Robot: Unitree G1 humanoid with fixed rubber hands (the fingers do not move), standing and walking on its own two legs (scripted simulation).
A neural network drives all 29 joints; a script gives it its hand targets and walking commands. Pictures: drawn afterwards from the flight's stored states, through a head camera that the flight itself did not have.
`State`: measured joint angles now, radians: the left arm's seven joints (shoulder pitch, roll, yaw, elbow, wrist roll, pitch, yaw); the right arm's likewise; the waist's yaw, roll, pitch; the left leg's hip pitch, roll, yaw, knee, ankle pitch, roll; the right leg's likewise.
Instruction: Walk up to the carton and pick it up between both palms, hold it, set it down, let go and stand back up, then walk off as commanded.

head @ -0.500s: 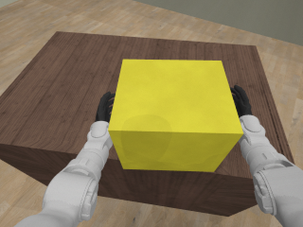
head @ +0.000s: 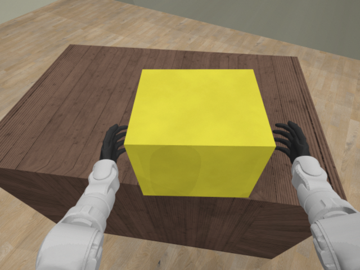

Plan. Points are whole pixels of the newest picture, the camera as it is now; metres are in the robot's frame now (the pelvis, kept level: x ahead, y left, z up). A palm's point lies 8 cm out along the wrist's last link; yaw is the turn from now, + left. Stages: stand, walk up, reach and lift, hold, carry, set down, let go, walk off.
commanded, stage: set down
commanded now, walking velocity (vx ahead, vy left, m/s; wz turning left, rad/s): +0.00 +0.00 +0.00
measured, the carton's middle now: (196, 134) +0.44 +0.00 +0.02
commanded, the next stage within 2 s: none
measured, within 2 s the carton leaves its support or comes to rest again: neither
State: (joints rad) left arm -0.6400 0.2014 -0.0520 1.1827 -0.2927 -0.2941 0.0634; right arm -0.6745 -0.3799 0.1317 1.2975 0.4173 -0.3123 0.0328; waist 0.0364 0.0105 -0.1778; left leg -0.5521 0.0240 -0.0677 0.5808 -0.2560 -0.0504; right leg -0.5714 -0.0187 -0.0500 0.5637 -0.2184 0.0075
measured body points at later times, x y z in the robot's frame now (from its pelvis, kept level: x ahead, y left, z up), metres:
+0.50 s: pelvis -0.01 +0.00 +0.00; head +0.01 +0.00 +0.45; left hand +0.33 +0.22 +0.02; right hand +0.34 -0.24 +0.02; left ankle +0.01 +0.15 -0.73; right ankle +0.03 -0.12 -0.73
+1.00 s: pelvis +0.01 +0.00 +0.02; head +0.00 +0.00 +0.47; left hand +0.27 +0.23 +0.03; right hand +0.26 -0.25 +0.02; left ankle +0.01 +0.15 -0.73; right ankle +0.03 -0.12 -0.73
